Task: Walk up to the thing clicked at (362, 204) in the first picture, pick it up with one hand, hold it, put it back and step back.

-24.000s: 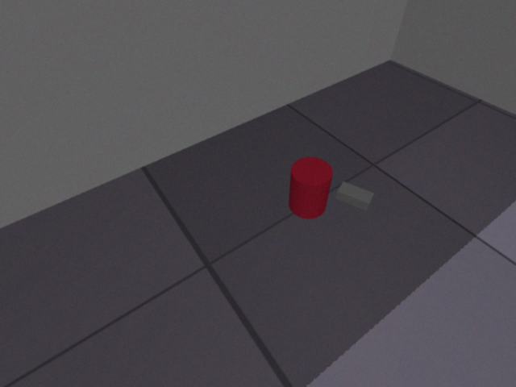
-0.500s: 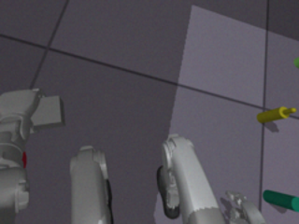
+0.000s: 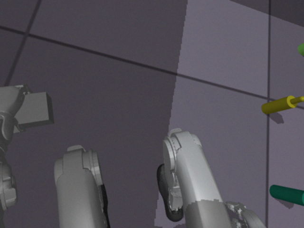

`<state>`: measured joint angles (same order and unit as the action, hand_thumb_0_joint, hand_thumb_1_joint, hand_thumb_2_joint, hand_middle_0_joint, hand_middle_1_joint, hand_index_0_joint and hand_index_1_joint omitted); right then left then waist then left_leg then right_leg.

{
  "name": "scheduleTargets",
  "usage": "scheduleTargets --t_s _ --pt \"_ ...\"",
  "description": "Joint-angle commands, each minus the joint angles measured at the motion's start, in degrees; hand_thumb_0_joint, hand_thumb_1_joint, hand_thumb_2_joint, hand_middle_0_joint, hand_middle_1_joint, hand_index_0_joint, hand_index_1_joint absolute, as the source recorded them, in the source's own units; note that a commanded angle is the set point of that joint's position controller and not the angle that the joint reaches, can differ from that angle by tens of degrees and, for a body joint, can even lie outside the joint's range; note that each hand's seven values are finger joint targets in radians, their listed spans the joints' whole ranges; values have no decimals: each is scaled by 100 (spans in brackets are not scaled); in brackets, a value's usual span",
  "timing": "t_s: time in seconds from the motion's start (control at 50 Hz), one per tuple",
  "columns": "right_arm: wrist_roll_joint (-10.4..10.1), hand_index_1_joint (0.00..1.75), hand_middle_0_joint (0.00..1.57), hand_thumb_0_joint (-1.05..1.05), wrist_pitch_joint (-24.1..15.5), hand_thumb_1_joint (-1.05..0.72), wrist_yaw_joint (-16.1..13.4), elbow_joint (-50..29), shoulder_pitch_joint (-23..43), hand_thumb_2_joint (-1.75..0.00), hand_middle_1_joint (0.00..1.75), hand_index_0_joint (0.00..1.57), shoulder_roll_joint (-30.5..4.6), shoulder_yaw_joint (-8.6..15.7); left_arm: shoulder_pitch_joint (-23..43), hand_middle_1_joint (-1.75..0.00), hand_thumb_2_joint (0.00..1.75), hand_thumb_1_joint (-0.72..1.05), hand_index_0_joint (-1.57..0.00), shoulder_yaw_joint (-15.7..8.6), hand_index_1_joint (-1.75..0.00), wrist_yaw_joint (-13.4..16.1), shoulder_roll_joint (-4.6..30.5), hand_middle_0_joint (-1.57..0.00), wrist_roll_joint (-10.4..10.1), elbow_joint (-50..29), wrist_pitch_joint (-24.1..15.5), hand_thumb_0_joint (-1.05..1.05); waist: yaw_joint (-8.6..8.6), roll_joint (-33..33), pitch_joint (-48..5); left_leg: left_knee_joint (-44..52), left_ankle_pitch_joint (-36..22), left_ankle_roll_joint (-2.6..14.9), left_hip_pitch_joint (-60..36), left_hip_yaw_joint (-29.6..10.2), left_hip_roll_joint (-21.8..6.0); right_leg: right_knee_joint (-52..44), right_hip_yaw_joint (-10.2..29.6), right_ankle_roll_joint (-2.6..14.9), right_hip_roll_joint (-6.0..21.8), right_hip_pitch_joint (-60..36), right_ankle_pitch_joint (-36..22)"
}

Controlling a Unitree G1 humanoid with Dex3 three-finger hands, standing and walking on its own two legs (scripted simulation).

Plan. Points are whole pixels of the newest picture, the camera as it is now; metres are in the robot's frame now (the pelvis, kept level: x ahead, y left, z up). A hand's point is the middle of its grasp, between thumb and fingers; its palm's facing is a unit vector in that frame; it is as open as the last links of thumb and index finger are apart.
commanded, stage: lower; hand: left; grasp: from above
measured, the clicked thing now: (17, 112) +0.43 +0.33 -0.21
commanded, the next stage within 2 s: rest in 0.38 s
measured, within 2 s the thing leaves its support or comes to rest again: rests again in 1.02 s
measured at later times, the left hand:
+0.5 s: hand (25, 117) +0.43 +0.32 -0.24, palm faces -0.47 -0.10 -0.88, open 10.7 cm
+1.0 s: hand (33, 116) +0.44 +0.31 -0.28, palm faces -0.47 -0.12 -0.87, open 10.7 cm
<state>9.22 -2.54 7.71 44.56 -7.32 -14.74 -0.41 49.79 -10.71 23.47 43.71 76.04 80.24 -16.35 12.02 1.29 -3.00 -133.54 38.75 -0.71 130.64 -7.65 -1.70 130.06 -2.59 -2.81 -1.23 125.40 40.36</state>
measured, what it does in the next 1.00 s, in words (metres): lowers itself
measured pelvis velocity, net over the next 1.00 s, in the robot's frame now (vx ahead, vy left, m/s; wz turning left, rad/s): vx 0.01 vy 0.00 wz -0.08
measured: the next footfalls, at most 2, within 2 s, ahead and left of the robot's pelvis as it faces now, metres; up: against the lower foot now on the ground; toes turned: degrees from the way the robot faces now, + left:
none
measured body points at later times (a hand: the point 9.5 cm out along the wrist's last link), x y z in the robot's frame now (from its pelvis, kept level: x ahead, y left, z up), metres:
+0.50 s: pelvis +0.01 +0.00 -0.04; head +0.26 +0.09 +0.32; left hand +0.45 +0.32 -0.19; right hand +0.07 -0.28 -0.14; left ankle +0.08 +0.13 -0.32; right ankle +0.09 -0.13 -0.32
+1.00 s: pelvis +0.01 +0.00 -0.06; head +0.28 +0.09 +0.29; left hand +0.46 +0.32 -0.23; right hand +0.07 -0.28 -0.15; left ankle +0.08 +0.13 -0.32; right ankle +0.09 -0.13 -0.32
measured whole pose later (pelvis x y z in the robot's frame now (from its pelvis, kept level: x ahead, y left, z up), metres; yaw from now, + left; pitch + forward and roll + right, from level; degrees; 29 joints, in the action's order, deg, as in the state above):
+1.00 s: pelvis +0.01 +0.00 -0.06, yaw -4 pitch +30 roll -10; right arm 13.4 -4.2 9.9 43.9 -2.2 -15.8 -7.5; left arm 50.3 -14.6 29.7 51.9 77.2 87.9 -18.4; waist 15.4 6.1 4.8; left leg -146.2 41.6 -1.8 136.0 -13.0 -1.5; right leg 139.7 -6.0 -3.3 -3.2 129.9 41.4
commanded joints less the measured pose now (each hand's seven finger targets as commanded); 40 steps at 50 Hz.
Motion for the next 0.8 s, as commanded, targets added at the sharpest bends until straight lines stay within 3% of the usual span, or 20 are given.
scheduleTargets --t_s 0.0,0.08,0.18,0.34,0.4,0.46,0.56,0.66,0.7,0.78 --pt "11 30 20 0 -24 -89 -82 -60 -1176 -89 30 20 -1439 416 2009 -78 91 77 -108 -219 -75 305 1962 -105 -166 -910 27 0 -130 -1921 -4188 1220 -1033 178 -3480 550 110 -1283 -487 437 -77 -1529 -1321" --pt "19 30 20 0 -9 -90 -84 -47 -1147 -90 30 20 -1439 323 1860 -75 89 74 -108 -178 -74 252 1944 -106 -206 -723 38 0 -146 -1715 -4035 1111 -1042 197 -3279 554 122 -1271 -490 423 -99 -1575 -1358" --pt "39 30 20 0 -9 -90 -53 -18 -1061 -90 30 20 -1473 223 1924 -73 87 75 -108 -93 -72 224 1960 -107 -182 -451 -80 0 -13 -1630 -3749 893 -997 204 -2952 491 120 -1046 -577 425 -129 -1433 -1329" --pt "154 30 20 0 26 -90 -32 -14 -902 -90 30 20 -1597 216 1879 -72 86 76 -109 -502 -71 534 2434 -108 -51 -626 -343 0 -69 -2067 -3939 654 -1300 151 -3234 464 91 -700 -677 418 -168 -1337 -1542" --pt "193 30 20 0 19 -90 -22 -24 -826 -90 30 20 -1603 219 1976 -69 88 75 -109 -463 -69 661 2398 -109 3 -814 -368 0 -1 -2282 -3957 614 -1275 137 -3259 444 67 -613 -709 420 -189 -1247 -1537" --pt "216 30 20 0 21 -89 -22 -27 -798 -89 30 20 -1607 212 1818 -67 86 75 -108 -573 -67 778 2479 -108 9 -812 -288 0 -44 -2351 -3931 552 -1253 139 -3178 469 65 -585 -708 411 -190 -1258 -1544" --pt "241 30 20 0 3 -89 7 24 -747 -89 30 20 -1608 167 1805 -68 84 74 -107 -392 -66 852 2251 -106 2 -516 -145 0 58 -2293 -3854 469 -1265 142 -3112 403 62 -458 -781 410 -222 -1103 -1546" --pt "286 30 20 0 -69 -89 42 28 -777 -89 30 20 -1706 77 1853 -70 88 71 -105 -361 -68 862 2290 -104 -50 -199 -63 0 197 -2096 -3547 332 -1288 152 -2849 359 63 -382 -853 403 -224 -1112 -1610" --pt "326 30 20 0 -100 -89 66 20 -744 -89 30 20 -1671 -5 1810 -70 88 71 -105 -285 -69 838 2287 -103 -70 -48 -64 0 204 -2042 -3547 274 -1268 166 -2772 335 38 -400 -840 384 -264 -1245 -1656" --pt "345 30 20 0 -131 -89 80 -26 -682 -89 30 20 -1716 -73 1683 -72 89 72 -106 -420 -70 862 2508 -104 -114 -129 -128 0 140 -2155 -3717 225 -1423 157 -2835 323 28 -345 -843 365 -283 -1513 -1798"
